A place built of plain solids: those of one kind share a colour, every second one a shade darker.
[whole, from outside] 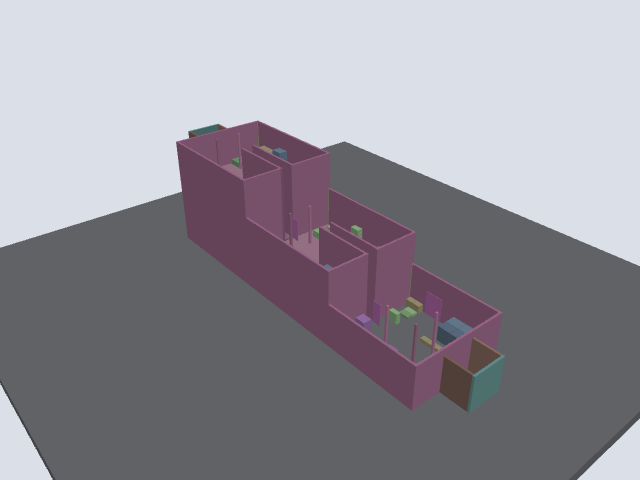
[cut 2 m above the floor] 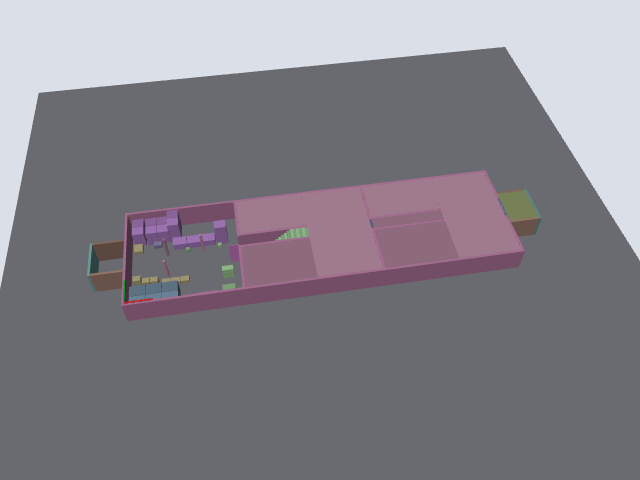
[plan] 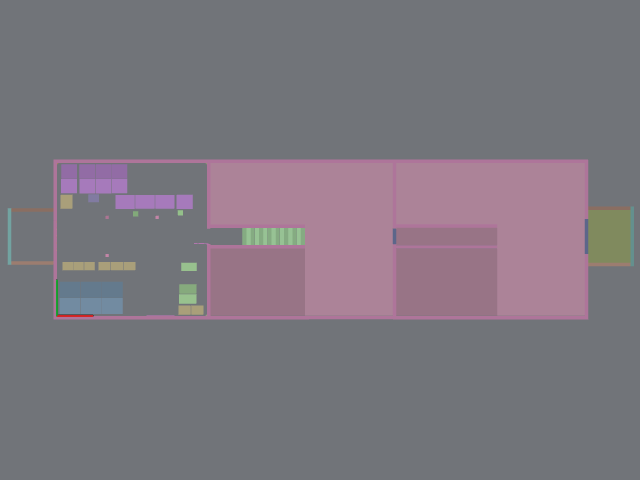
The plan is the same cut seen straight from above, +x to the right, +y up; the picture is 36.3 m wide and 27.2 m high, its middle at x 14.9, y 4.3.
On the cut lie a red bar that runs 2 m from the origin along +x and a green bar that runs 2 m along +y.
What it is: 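A bonded warehouse up a steep quayside street; two or three stores in a row up the hill, each one storey, its floor a whole storey over the one below; closed straight stairs of 38 to 42 degrees between two walls, 0.94 to 1.05 m broad, in line with the main aisles, in slots cut into the upper stores' floors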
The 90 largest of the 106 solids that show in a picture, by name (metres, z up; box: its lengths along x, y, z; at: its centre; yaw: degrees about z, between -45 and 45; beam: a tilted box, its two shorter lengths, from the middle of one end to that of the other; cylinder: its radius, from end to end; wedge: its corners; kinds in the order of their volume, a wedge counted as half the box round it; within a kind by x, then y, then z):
{
 "raised_1": {"box": [5.35, 3.82, 3.15], "at": [11.37, 1.91, 1.53]},
 "raised_2": {"box": [5.35, 3.48, 3.15], "at": [11.37, 6.92, 1.53]},
 "raised_3": {"box": [4.98, 8.66, 3.15], "at": [16.53, 4.33, 1.53]},
 "raised_4": {"box": [5.72, 3.81, 6.57], "at": [22.08, 1.91, 3.23]},
 "raised_5": {"box": [5.72, 0.98, 3.15], "at": [22.08, 4.5, 1.53]},
 "raised_6": {"box": [5.72, 3.47, 6.57], "at": [22.08, 6.93, 3.23]},
 "raised_7": {"box": [4.95, 8.66, 6.57], "at": [27.42, 4.33, 3.23]},
 "wall_1": {"box": [0.2, 9.06, 3.89], "at": [-0.1, 4.33, 1.9]},
 "wall_2": {"box": [8.9, 0.2, 3.89], "at": [4.25, -0.1, 1.9]},
 "wall_3": {"box": [8.9, 0.2, 3.89], "at": [4.25, 8.77, 1.9]},
 "wall_4": {"box": [0.2, 4.22, 6.77], "at": [8.6, 1.91, 3.33]},
 "wall_5": {"box": [0.2, 0.25, 6.77], "at": [8.6, 3.95, 3.33]},
 "wall_6": {"box": [0.2, 3.88, 6.77], "at": [8.6, 6.92, 3.33]},
 "wall_7": {"box": [5.55, 0.2, 6.77], "at": [11.27, 3.92, 3.33]},
 "wall_8": {"box": [5.55, 0.2, 6.77], "at": [11.27, 5.08, 3.33]},
 "wall_9": {"box": [5.75, 0.2, 6.77], "at": [11.37, -0.1, 3.33]},
 "wall_10": {"box": [5.75, 0.2, 6.77], "at": [11.37, 8.77, 3.33]},
 "wall_11": {"box": [0.2, 0.2, 6.77], "at": [13.95, 5.08, 3.33]},
 "wall_12": {"box": [5.38, 0.2, 6.77], "at": [16.54, -0.1, 3.33]},
 "wall_13": {"box": [5.38, 0.2, 6.77], "at": [16.54, 8.77, 3.33]},
 "wall_14": {"box": [0.2, 4.21, 10.13], "at": [19.12, 1.91, 5.01]},
 "wall_15": {"box": [0.2, 0.45, 6.77], "at": [19.12, 3.84, 3.33]},
 "wall_16": {"box": [0.2, 0.25, 10.13], "at": [19.12, 3.94, 5.01]},
 "wall_17": {"box": [0.2, 0.25, 10.13], "at": [19.12, 5.07, 5.01]},
 "wall_18": {"box": [0.2, 3.87, 10.13], "at": [19.12, 6.93, 5.01]},
 "wall_19": {"box": [5.92, 0.2, 10.13], "at": [21.98, 3.91, 5.01]},
 "wall_20": {"box": [5.92, 0.2, 10.13], "at": [21.98, 5.09, 5.01]},
 "wall_21": {"box": [6.12, 0.2, 10.13], "at": [22.08, -0.1, 5.01]},
 "wall_22": {"box": [6.12, 0.2, 10.13], "at": [22.08, 8.77, 5.01]},
 "wall_23": {"box": [5.35, 0.2, 10.13], "at": [27.42, -0.1, 5.01]},
 "wall_24": {"box": [5.35, 0.2, 10.13], "at": [27.42, 8.77, 5.01]},
 "wall_25": {"box": [0.2, 9.06, 10.13], "at": [30.0, 4.33, 5.01]},
 "area_1": {"box": [2.4, 2.99, 6.57], "at": [31.3, 4.5, 3.23]},
 "area_side_1": {"box": [2.4, 0.2, 3.25], "at": [-1.4, 3.0, 1.57]},
 "area_side_2": {"box": [2.4, 0.2, 3.25], "at": [-1.4, 6.0, 1.57]},
 "area_side_3": {"box": [2.4, 0.2, 9.77], "at": [31.3, 2.91, 4.83]},
 "area_side_4": {"box": [2.4, 0.2, 9.77], "at": [31.3, 6.1, 4.83]},
 "lot_crates_1": {"box": [0.9, 0.81, 0.76], "at": [0.68, 7.35, 0.33]},
 "lot_crates_2": {"box": [0.9, 0.81, 0.71], "at": [0.68, 7.35, 1.07]},
 "lot_crates_3": {"box": [0.9, 0.81, 0.71], "at": [0.68, 8.18, 1.07]},
 "lot_crates_4": {"box": [0.89, 0.81, 0.73], "at": [1.71, 7.35, 0.31]},
 "lot_crates_5": {"box": [0.89, 0.81, 0.68], "at": [1.71, 7.35, 1.02]},
 "lot_crates_6": {"box": [0.89, 0.81, 0.68], "at": [1.71, 8.18, 1.02]},
 "lot_crates_7": {"box": [0.89, 0.81, 0.73], "at": [2.62, 7.35, 0.31]},
 "lot_crates_8": {"box": [0.89, 0.81, 0.68], "at": [2.62, 7.35, 1.02]},
 "lot_crates_9": {"box": [0.89, 0.81, 0.68], "at": [2.62, 8.19, 1.02]},
 "lot_crates_10": {"box": [0.89, 0.81, 0.68], "at": [3.53, 7.35, 1.02]},
 "lot_crates_11": {"box": [0.89, 0.81, 0.68], "at": [3.53, 7.35, 1.7]},
 "lot_crates_12": {"box": [0.89, 0.81, 0.68], "at": [3.53, 8.19, 1.7]},
 "lot_crates_13": {"box": [1.1, 0.79, 0.66], "at": [3.86, 6.46, 0.28]},
 "lot_crates_14": {"box": [1.1, 0.79, 0.66], "at": [4.99, 6.46, 0.28]},
 "lot_crates_15": {"box": [1.1, 0.79, 0.66], "at": [6.11, 6.46, 0.28]},
 "lot_crates_16": {"box": [0.91, 0.79, 0.78], "at": [7.22, 6.46, 0.34]},
 "lot_crates_17": {"box": [0.91, 0.79, 0.73], "at": [7.23, 6.46, 1.1]},
 "lot_crates_18": {"box": [0.91, 0.79, 0.73], "at": [7.23, 6.46, 1.83]},
 "area_end_1": {"box": [0.2, 3.2, 3.25], "at": [-2.7, 4.5, 1.57]},
 "area_end_2": {"box": [0.2, 3.39, 9.77], "at": [32.6, 4.5, 4.83]},
 "flight_1": {"box": [0.24, 0.96, 0.67], "at": [11.09, 4.5, 0.29]},
 "flight_2": {"box": [0.24, 0.96, 0.88], "at": [11.33, 4.5, 0.39]},
 "flight_3": {"box": [0.24, 0.96, 1.08], "at": [11.56, 4.5, 0.49]},
 "flight_4": {"box": [0.24, 0.96, 1.29], "at": [11.8, 4.5, 0.6]},
 "flight_5": {"box": [0.24, 0.96, 1.5], "at": [12.04, 4.5, 0.7]},
 "flight_6": {"box": [0.24, 0.96, 1.71], "at": [12.27, 4.5, 0.8]},
 "flight_7": {"box": [0.24, 0.96, 1.91], "at": [12.51, 4.5, 0.91]},
 "flight_8": {"box": [0.24, 0.96, 2.12], "at": [12.75, 4.5, 1.01]},
 "flight_9": {"box": [0.24, 0.96, 2.33], "at": [12.98, 4.5, 1.11]},
 "flight_10": {"box": [0.24, 0.96, 2.53], "at": [13.22, 4.5, 1.22]},
 "flight_11": {"box": [0.24, 0.96, 2.74], "at": [13.46, 4.5, 1.32]},
 "flight_12": {"box": [0.24, 0.96, 2.95], "at": [13.69, 4.5, 1.42]},
 "flight_13": {"box": [0.24, 0.96, 3.15], "at": [13.93, 4.5, 1.53]},
 "lot_bales_1": {"box": [1.18, 0.9, 0.67], "at": [0.73, 0.56, 1.0]},
 "lot_bales_2": {"box": [1.18, 0.9, 0.67], "at": [0.73, 1.48, 1.0]},
 "lot_bales_3": {"box": [1.18, 0.9, 0.67], "at": [1.93, 0.56, 1.0]},
 "lot_bales_4": {"box": [1.18, 0.9, 0.67], "at": [1.93, 1.48, 1.0]},
 "lot_bales_5": {"box": [1.18, 0.9, 0.72], "at": [3.12, 1.48, 0.31]},
 "lot_bales_6": {"box": [1.18, 0.9, 0.67], "at": [3.13, 0.56, 1.0]},
 "lot_bales_7": {"box": [1.18, 0.9, 0.67], "at": [3.13, 1.48, 1.0]},
 "lot_bales_8": {"box": [1.15, 0.87, 0.65], "at": [25.59, 0.53, 8.15]},
 "doorway_1": {"box": [0.2, 0.88, 3.15], "at": [19.12, 4.5, 1.53]},
 "doorway_2": {"box": [0.2, 1.99, 6.57], "at": [30.0, 4.5, 3.23]},
 "column_1": {"box": [0.18, 0.18, 3.89], "at": [2.83, 3.42, 1.9]},
 "column_2": {"box": [0.18, 0.18, 3.89], "at": [2.83, 5.58, 1.9]},
 "column_3": {"box": [0.19, 0.19, 3.67], "at": [17.36, 3.47, 4.89]},
 "column_4": {"box": [0.19, 0.19, 3.67], "at": [17.36, 5.53, 4.89]},
 "lot_cases_1": {"box": [0.69, 0.79, 0.4], "at": [0.53, 6.46, 0.15]},
 "lot_cases_2": {"box": [0.7, 0.53, 0.37], "at": [7.23, 0.33, 0.56]},
 "lot_cases_3": {"box": [0.7, 0.53, 0.37], "at": [7.95, 0.33, 0.56]},
 "lot_sacks_1": {"box": [0.99, 0.55, 0.28], "at": [7.41, 0.95, 0.09]},
 "lot_sacks_2": {"box": [0.99, 0.55, 0.28], "at": [7.41, 1.52, 0.09]},
 "leaf_1": {"box": [1.59, 0.04, 2.17], "at": [5.87, 0.02, 1.04]}
}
